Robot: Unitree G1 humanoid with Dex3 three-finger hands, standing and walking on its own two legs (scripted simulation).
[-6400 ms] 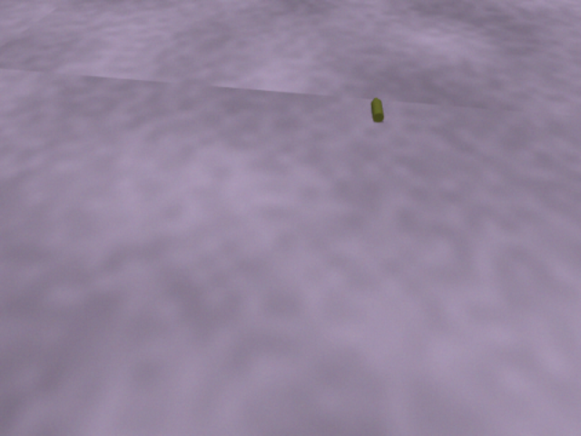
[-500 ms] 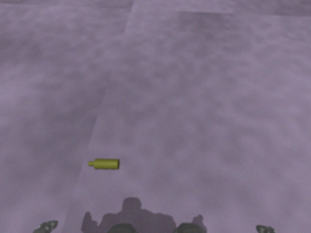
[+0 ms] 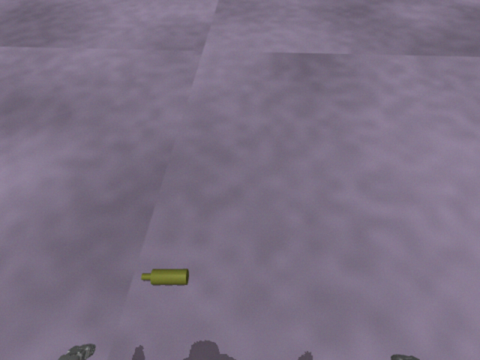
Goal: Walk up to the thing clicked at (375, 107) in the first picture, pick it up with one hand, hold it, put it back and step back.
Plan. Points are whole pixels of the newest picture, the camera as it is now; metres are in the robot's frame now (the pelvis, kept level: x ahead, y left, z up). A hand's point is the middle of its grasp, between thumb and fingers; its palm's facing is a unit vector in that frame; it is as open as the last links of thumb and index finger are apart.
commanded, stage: walk up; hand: left
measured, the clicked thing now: (164, 276) +0.54 +0.34 -0.75
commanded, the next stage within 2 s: stand in 1.14 s
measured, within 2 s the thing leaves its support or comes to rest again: neither
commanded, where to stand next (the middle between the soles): +0.09 +0.03 m, yaw -1 degrees
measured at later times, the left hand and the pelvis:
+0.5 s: hand out of the picture +0.09 +0.28 -0.15, palm faces -0.03 -0.94 -0.35, open 7.4 cm; pelvis +0.01 +0.02 +0.00, yaw -1 degrees
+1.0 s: hand out of the picture +0.12 +0.28 -0.15, palm faces -0.04 -0.93 -0.36, open 7.4 cm; pelvis +0.03 +0.02 +0.00, yaw -1 degrees
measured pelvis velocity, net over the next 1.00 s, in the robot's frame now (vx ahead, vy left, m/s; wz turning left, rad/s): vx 0.03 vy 0.02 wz -0.02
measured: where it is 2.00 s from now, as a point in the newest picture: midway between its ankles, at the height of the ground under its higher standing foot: outside the picture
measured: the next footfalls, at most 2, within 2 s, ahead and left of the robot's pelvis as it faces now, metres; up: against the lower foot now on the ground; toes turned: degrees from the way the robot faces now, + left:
none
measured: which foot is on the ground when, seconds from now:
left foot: down 0.00-1.00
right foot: down 0.00-1.00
